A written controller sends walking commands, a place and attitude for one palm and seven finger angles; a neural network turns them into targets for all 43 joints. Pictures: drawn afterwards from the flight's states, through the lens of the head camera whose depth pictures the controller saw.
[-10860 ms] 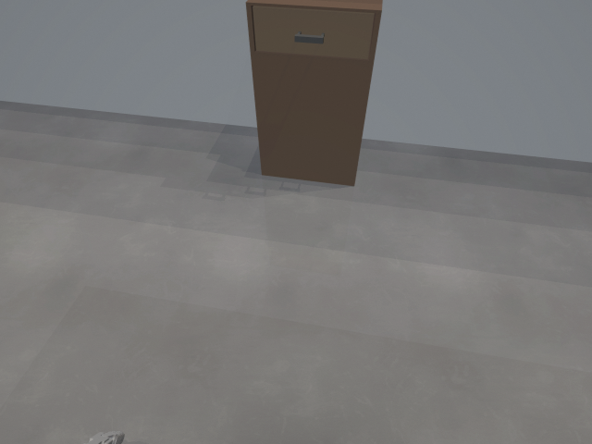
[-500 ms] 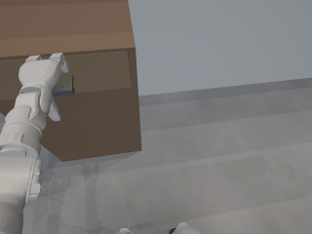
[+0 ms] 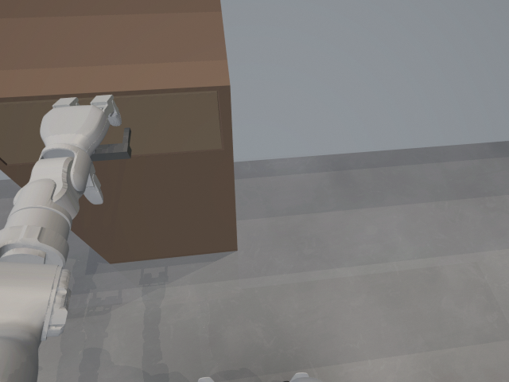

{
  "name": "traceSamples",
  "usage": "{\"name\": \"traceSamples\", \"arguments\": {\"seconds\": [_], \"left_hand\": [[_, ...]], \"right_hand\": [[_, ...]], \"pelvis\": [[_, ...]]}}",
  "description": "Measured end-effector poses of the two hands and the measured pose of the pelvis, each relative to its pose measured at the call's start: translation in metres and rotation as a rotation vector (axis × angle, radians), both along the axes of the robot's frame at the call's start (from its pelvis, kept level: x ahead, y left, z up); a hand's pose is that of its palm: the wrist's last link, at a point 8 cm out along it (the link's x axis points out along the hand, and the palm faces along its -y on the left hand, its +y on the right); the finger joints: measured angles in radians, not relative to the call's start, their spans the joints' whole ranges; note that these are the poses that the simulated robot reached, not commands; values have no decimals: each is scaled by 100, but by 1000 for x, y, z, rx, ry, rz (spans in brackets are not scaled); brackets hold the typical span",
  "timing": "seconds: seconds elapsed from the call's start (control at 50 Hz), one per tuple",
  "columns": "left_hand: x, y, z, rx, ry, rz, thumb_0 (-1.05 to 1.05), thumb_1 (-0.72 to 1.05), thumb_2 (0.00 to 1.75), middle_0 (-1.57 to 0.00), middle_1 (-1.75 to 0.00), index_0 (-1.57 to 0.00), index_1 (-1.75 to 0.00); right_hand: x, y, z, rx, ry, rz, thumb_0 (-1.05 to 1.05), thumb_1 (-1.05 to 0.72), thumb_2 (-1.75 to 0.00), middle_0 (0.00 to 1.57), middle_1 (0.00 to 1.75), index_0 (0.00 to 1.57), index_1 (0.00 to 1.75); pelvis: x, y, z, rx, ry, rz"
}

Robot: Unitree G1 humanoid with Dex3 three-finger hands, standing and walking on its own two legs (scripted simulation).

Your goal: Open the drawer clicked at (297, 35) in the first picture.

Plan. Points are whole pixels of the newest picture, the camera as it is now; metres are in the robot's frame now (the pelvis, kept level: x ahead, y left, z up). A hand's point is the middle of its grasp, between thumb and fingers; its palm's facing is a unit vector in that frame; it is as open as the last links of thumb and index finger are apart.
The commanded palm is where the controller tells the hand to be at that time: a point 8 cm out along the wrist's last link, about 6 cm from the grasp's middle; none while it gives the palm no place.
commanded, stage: move the hooked fingers above the handle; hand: left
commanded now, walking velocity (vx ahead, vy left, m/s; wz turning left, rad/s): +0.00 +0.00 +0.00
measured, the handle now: (101, 143) +0.54 +0.28 -0.01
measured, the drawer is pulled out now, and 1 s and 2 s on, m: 0.00 0.00 0.00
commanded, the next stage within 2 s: lower the fingers behind the handle in 0.14 s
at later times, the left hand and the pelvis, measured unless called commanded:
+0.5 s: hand (95, 161) +0.46 +0.25 +0.04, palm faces -0.08 -0.03 -1.00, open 13.8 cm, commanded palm +0.46 +0.26 +0.09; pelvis +0.00 -0.01 +0.00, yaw +0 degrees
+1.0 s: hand (100, 165) +0.48 +0.26 +0.01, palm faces -0.06 -0.04 -1.00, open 13.7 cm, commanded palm +0.46 +0.26 +0.05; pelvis -0.01 +0.01 -0.02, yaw -1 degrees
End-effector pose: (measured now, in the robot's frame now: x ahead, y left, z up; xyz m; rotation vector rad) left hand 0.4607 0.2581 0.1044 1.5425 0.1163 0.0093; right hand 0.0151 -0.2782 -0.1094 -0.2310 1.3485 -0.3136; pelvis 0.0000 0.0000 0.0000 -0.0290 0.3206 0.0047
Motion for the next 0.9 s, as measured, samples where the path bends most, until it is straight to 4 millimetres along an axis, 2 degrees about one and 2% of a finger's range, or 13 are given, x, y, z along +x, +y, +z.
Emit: {"name": "traceSamples", "arguments": {"seconds": [0.12, 0.34, 0.5, 0.68, 0.9], "left_hand": [[-2, -4, -2, -5, -12, 2, 0, -49, 30, -32, -120, -32, -120], [-12, 7, 1, 25, 15, 30, 0, -49, 30, -32, -120, -32, -120], [-14, -3, -11, -2, 11, -16, 0, -49, 30, -32, -120, -32, -120], [-8, 2, -28, 18, 6, 18, 0, -49, 30, -32, -120, -32, -120], [0, 3, -41, -2, 9, 13, 0, -49, 30, -32, -120, -32, -121]], "right_hand": [[4, -4, 0, 1, -9, -3, 0, -91, -90, 20, 30, 20, 30], [-4, 0, -4, 27, 11, -16, 0, -91, -90, 20, 30, 20, 30], [-11, -1, -6, 18, 21, -13, 0, -91, -90, 20, 30, 20, 30], [-25, -4, -9, -3, 46, -20, 0, -91, -90, 20, 30, 20, 30], [-44, 3, -11, -9, 94, -40, 0, -91, -90, 20, 30, 20, 30]], "pelvis": [[2, -3, 0, 4, -1, -8], [1, -6, 2, 6, -13, -5], [-4, -6, -1, 7, -2, -5], [-10, -3, -9, 2, 33, -6], [-10, 2, -15, -6, 58, -13]]}}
